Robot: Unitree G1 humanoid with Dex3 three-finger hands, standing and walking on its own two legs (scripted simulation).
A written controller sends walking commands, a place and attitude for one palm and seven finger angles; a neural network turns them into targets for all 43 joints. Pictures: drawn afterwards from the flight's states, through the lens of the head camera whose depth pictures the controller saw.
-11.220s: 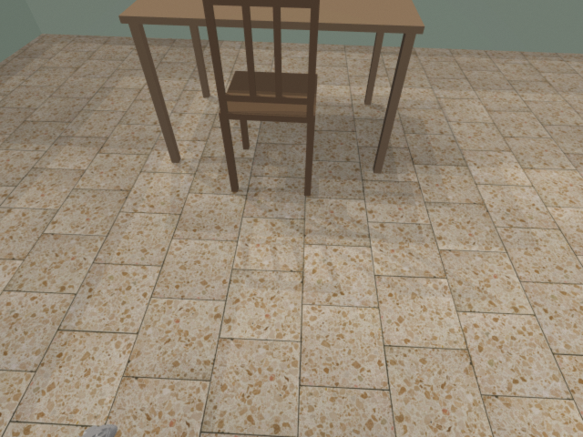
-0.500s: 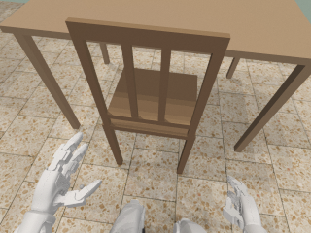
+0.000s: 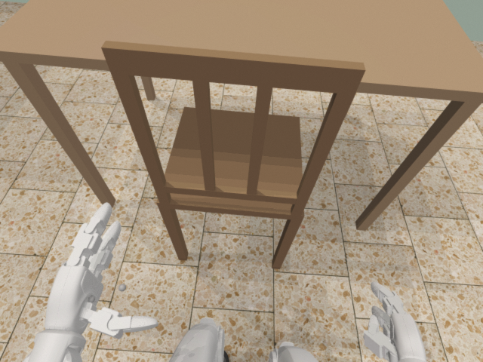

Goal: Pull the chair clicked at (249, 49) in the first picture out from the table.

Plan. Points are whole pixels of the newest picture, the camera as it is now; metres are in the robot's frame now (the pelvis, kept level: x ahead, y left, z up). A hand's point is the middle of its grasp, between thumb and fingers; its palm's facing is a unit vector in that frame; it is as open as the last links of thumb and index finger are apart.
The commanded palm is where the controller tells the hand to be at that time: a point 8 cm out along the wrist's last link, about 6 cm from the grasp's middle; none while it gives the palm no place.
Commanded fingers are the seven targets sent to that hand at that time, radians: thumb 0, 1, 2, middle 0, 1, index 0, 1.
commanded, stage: raise the hand toward the chair's back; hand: left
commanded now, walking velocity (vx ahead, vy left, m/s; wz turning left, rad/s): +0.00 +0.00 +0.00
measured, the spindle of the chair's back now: (206, 144) +0.52 +0.11 +0.01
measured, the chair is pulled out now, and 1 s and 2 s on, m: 0.00 0.00 0.00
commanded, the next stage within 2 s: aim the fingers beside a spindle in 0.94 s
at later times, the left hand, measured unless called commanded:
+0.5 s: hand (96, 269) +0.24 +0.22 +0.05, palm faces +0.00 -1.00 -0.06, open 16.9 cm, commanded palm +0.22 +0.28 +0.05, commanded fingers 0.00 -0.50 0.30 -0.06 -0.08 -0.06 -0.08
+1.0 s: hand (110, 265) +0.24 +0.21 +0.05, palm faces +0.00 -1.00 -0.06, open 16.9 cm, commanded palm +0.23 +0.26 +0.05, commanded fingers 0.00 -0.50 0.30 -0.06 -0.08 -0.06 -0.08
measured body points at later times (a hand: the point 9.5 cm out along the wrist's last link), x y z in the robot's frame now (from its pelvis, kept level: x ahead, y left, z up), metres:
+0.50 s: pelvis +0.00 +0.02 +0.01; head +0.06 +0.04 +0.46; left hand +0.23 +0.28 +0.06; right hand +0.17 -0.22 -0.06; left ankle +0.07 +0.06 -0.65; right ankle -0.01 -0.10 -0.65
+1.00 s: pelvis +0.01 +0.00 +0.01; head +0.07 +0.02 +0.46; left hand +0.24 +0.26 +0.06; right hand +0.19 -0.24 -0.06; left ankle +0.07 +0.06 -0.65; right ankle -0.01 -0.10 -0.65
